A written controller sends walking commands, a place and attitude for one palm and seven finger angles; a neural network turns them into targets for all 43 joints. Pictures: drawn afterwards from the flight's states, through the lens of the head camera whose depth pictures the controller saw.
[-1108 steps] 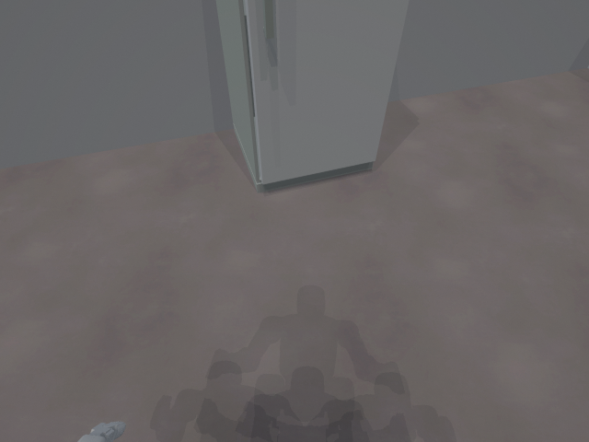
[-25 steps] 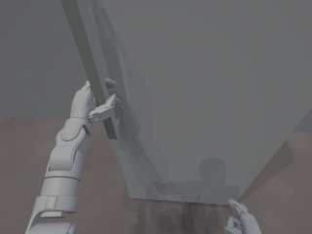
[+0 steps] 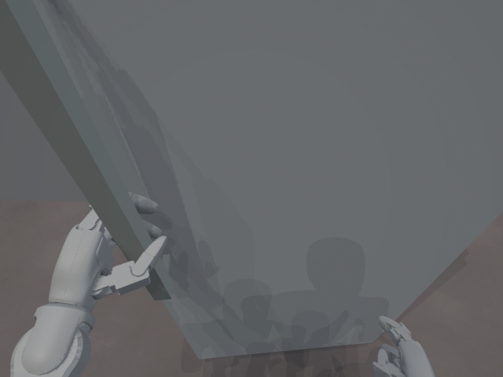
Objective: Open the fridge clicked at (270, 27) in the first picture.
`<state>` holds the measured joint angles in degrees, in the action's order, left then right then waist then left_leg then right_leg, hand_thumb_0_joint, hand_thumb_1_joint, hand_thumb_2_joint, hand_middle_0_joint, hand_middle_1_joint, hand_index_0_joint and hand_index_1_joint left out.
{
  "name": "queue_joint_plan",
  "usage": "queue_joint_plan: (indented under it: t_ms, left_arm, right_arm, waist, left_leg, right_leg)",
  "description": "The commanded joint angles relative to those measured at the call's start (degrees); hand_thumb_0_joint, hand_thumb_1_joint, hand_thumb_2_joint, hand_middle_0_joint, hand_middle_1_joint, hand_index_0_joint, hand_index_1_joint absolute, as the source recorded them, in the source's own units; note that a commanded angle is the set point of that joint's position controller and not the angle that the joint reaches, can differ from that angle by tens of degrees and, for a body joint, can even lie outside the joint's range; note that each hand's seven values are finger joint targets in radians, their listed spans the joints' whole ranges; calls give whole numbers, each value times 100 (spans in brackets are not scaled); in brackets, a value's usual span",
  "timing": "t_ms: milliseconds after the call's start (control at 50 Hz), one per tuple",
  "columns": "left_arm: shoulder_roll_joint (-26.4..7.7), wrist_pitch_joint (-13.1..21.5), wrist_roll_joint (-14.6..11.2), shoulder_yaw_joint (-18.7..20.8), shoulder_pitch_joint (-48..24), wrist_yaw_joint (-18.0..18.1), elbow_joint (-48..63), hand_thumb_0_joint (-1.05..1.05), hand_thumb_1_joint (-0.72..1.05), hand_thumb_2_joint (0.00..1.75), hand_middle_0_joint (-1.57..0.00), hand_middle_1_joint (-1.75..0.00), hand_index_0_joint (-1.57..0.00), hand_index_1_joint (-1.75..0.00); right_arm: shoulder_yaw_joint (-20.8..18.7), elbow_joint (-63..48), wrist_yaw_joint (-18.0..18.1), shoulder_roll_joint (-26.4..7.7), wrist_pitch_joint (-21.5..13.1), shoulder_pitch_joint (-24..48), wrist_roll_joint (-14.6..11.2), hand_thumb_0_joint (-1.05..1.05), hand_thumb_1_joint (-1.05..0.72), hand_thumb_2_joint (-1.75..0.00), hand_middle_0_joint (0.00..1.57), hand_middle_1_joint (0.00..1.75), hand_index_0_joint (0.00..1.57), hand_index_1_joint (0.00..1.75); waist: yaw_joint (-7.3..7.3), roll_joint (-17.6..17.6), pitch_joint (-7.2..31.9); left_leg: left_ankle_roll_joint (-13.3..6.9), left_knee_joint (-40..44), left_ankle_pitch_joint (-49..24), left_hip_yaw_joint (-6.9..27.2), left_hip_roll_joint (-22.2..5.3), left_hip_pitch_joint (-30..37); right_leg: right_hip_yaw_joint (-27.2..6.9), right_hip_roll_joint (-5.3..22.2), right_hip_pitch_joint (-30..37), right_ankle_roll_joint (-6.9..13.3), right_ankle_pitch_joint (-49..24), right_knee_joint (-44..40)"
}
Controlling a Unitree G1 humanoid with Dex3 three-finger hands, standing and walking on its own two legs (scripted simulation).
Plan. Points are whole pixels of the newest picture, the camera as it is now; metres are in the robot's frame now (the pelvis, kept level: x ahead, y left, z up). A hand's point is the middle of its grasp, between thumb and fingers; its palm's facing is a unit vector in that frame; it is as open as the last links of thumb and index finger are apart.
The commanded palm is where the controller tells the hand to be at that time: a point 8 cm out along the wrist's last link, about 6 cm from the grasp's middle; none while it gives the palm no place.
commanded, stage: walk backward, drawing the door open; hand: left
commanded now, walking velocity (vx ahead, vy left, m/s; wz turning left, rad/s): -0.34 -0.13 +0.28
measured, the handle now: (121, 193) +0.27 +0.17 +0.22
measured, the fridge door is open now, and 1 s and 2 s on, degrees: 7 11 53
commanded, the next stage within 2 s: none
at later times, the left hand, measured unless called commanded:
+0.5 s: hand (146, 256) +0.23 +0.15 +0.15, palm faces +0.31 -0.90 -0.30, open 7.1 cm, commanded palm +0.18 +0.19 +0.16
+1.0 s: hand (150, 294) +0.19 +0.13 +0.15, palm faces +0.38 -0.89 -0.26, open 7.2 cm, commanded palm +0.13 +0.17 +0.16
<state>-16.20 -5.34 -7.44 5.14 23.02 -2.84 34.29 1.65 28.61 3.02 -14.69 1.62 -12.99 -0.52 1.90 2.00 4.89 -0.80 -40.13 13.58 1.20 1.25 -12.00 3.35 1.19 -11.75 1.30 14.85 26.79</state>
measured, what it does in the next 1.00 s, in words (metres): steps to the right: right foot, then left foot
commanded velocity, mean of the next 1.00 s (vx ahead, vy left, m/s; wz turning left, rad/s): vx -0.35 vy -0.06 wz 0.13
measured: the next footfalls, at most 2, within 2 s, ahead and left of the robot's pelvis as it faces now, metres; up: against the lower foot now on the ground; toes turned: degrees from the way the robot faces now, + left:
right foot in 0.22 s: +0.06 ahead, -0.04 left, +0.00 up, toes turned +2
left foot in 0.66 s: +0.02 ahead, +0.08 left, +0.00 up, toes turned +9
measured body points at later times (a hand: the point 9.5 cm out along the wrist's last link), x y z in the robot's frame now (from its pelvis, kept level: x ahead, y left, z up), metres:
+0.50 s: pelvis +0.02 -0.03 -0.01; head +0.07 -0.06 +0.44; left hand +0.21 +0.20 +0.17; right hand +0.24 -0.21 -0.10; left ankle +0.05 +0.13 -0.69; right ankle +0.02 -0.05 -0.75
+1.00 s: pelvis -0.06 -0.09 -0.01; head -0.02 -0.10 +0.44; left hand +0.16 +0.18 +0.17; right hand +0.14 -0.24 -0.11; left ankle -0.02 +0.08 -0.75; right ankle -0.04 -0.21 -0.73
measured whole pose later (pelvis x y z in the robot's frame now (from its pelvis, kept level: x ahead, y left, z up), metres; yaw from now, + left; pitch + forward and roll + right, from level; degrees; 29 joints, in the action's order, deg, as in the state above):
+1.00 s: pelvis -0.06 -0.09 -0.01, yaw +9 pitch +0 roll -1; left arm -16.8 2.9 -3.2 7.8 9.8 7.8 22.0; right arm 3.4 34.4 2.5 -6.7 -5.0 -10.2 0.8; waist -0.2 2.5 -4.4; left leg 3.1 -24.3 6.5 3.1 -3.8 -17.7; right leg -0.4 -0.8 -17.6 -1.8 20.8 38.4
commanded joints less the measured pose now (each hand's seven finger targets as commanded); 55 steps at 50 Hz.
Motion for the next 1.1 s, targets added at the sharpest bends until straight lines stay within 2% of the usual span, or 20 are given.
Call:
queue_joint_plan:
  t_ms: [0, 20, 60, 120, 160, 180, 200, 220, 240, 300, 400, 540, 620, 640, 680, 720, 780, 980, 1040, 1080]
  left_arm:
    - [-454, 1032, 349, 621, -511, 704, 1126, 0, 90, 90, -45, -140, -45, -140]
    - [-579, 1106, 359, 615, -625, 732, 1525, 0, 90, 90, -45, -140, -45, -140]
    - [-305, 1219, 574, 258, -495, 793, 1641, 0, 90, 90, -45, -140, -45, -140]
    - [-361, 1229, 628, 389, -548, 874, 1860, 0, 90, 90, -45, -140, -45, -140]
    - [-231, 1247, 476, 327, -334, 826, 1781, 0, 90, 90, -45, -140, -45, -140]
    - [-401, 1318, 480, 476, -293, 807, 1894, 0, 90, 90, -45, -140, -45, -140]
    - [-680, 1406, 414, 804, -498, 888, 1938, 0, 90, 90, -45, -140, -45, -140]
    - [-816, 1395, 420, 1024, -201, 940, 1424, 0, 90, 90, -45, -140, -45, -140]
    - [-476, 1363, 408, 700, -1, 890, 1331, 0, 90, 90, -45, -140, -45, -140]
    - [-257, 1606, 631, 579, -139, 898, 1078, 0, 90, 90, -45, -140, -45, -140]
    - [-491, 1629, 649, 861, -312, 1041, 1587, 0, 90, 90, -45, -140, -45, -140]
    - [-643, 1710, 667, 860, -357, 1186, 1641, 0, 90, 90, -45, -140, -45, -140]
    - [-815, 1908, 621, 810, -512, 1265, 1550, 0, 90, 90, -45, -140, -45, -140]
    - [-819, 1973, 585, 749, -656, 1279, 1627, 0, 90, 90, -45, -140, -45, -140]
    - [-797, 2085, 555, 717, -906, 1264, 1641, 0, 90, 90, -45, -140, -45, -140]
    - [-774, 2039, 697, 707, -990, 1215, 1432, 0, 90, 90, -45, -140, -45, -140]
    - [-644, 1827, 658, 567, -1632, 1192, 1227, 0, 90, 90, -45, -140, -45, -140]
    - [-824, 1592, 472, 891, -2327, 1114, 523, 0, 90, 90, -45, -140, -45, -140]
    - [-1576, 1596, 525, 1501, -2246, 1109, 507, 0, 90, 90, -45, -140, -45, -140]
    - [-1365, 1525, 545, 1654, -2034, 1127, 524, 0, 90, 90, -45, -140, -45, -140]
  right_arm:
    - [-113, -890, 201, -416, -351, 652, 162, 0, -90, -90, 20, 30, 20, 30]
    - [-190, -887, 212, -553, -295, 570, 181, 0, -90, -90, 20, 30, 20, 30]
    - [-347, -877, -86, -518, -269, 387, 356, 0, -90, -90, 20, 30, 20, 30]
    - [-350, -923, -196, -277, -330, 562, 255, 0, -90, -90, 20, 30, 20, 30]
    - [-345, -1002, -179, -200, -405, 547, 160, 0, -90, -90, 20, 30, 20, 30]
    - [-333, -1146, -102, -247, -397, 836, 95, 0, -90, -90, 20, 30, 20, 30]
    - [-310, -1357, 41, -275, -448, 1062, 80, 0, -90, -90, 20, 30, 20, 30]
    - [-177, -1427, 179, -241, -582, 861, 212, 0, -90, -90, 20, 30, 20, 30]
    - [-20, -1385, 174, -27, -631, 911, 229, 0, -90, -90, 20, 30, 20, 30]
    - [69, -882, 5, -6, -393, 674, 251, 0, -90, -90, 20, 30, 20, 30]
    - [-11, -864, 48, 63, -283, 988, 253, 0, -90, -90, 20, 30, 20, 30]
    - [-56, -782, 84, 37, -374, 972, 179, 0, -90, -90, 20, 30, 20, 30]
    - [-129, -697, 104, -125, -384, 763, 100, 0, -90, -90, 20, 30, 20, 30]
    - [-149, -734, 104, -222, -407, 702, 83, 0, -90, -90, 20, 30, 20, 30]
    - [-224, -732, -23, -204, -573, 654, 93, 0, -90, -90, 20, 30, 20, 30]
    - [-232, -581, -50, -87, -729, 784, 263, 0, -90, -90, 20, 30, 20, 30]
    - [-312, -399, -76, -138, -828, 646, 131, 0, -90, -90, 20, 30, 20, 30]
    - [-262, -215, 25, -268, -1028, 977, 99, 0, -90, -90, 20, 30, 20, 30]
    - [-192, -330, 113, -54, -913, 1214, 83, 0, -90, -90, 20, 30, 20, 30]
    - [-285, -203, 98, -85, -916, 1014, 87, 0, -90, -90, 20, 30, 20, 30]
  waist:
    - [-118, -138, 260]
    - [-218, 558, 586]
    - [-316, 2059, 573]
    - [-266, 962, 680]
    - [-188, 116, 899]
    - [71, -552, 903]
    - [219, -1631, 1259]
    - [190, -1292, 1067]
    - [199, -1164, 68]
    - [-201, -1035, 378]
    - [-115, -1344, 492]
    - [-17, -895, 682]
    - [-169, -319, 1067]
    - [-210, 192, 1269]
    - [-167, 1181, 1503]
    - [-127, 1469, 1179]
    - [-171, 757, 1030]
    - [-27, 881, 750]
    - [58, -1823, 500]
    - [-76, -1430, 963]
  left_leg:
    - [17, 1729, -1919, 166, -162, -1025]
    - [54, 2168, -4887, 342, -398, 252]
    - [41, 1389, -9679, 1168, -1177, 3225]
    - [374, 346, -8886, 494, -758, 2819]
    - [480, -592, -7593, 504, -480, 1660]
    - [513, -1600, -4358, 340, -88, -310]
    - [333, -2833, 1028, 185, 551, -1927]
    - [99, -2981, 1965, 795, 398, -1824]
    - [33, -2536, 1935, 571, 320, -2060]
    - [207, -2619, 1078, 19, 18, -1629]
    - [230, -1599, 349, -515, 153, -1050]
    - [82, -87, 340, -377, 26, -1005]
    - [-33, 1306, -1007, -178, -242, -207]
    - [-229, 1632, -2932, 260, -692, 329]
    - [-866, 1518, -6797, 1626, -1908, 1877]
    - [-936, 1299, -7775, 1740, -2139, 1925]
    - [-683, 1455, -6271, 1128, -1706, 1875]
    - [-363, 1436, -2051, 683, -1228, 30]
    - [271, -1726, 1803, 6, 295, -1196]
    - [255, -2838, 1416, 437, 84, -1453]
  right_leg:
    - [-254, 652, 1486, 164, -5431, 992]
    - [188, 99, 756, -178, -4441, 1674]
    - [282, -670, -2455, -142, 925, 2786]
    - [683, -797, -1961, -46, 612, 1113]
    - [672, -689, -44, 213, -1738, -360]
    - [3, -63, 1892, 519, -4681, -540]
    - [-1330, 1541, 2910, 1072, -7844, 206]
    - [-1574, 2242, 1919, 922, -8056, 170]
    - [-1161, 1926, 1472, 659, -7808, -3]
    - [-757, 1483, 789, 328, -6485, -18]
    - [-246, 1063, 286, -271, -5519, -413]
    - [-765, 1392, 887, -53, -5675, -265]
    - [-579, 1174, 1168, -462, -5842, 369]
    - [-395, 785, 882, -700, -5331, 889]
    - [-560, -49, -917, -496, -71, 2280]
    - [-721, -306, -1616, -52, 1910, 2776]
    - [-468, -319, -1462, -148, 910, 2300]
    - [-124, -218, 351, -323, -497, -411]
    - [-2144, 1978, -472, 673, -3026, -1237]
    - [-1227, 1825, 49, 664, -3253, -721]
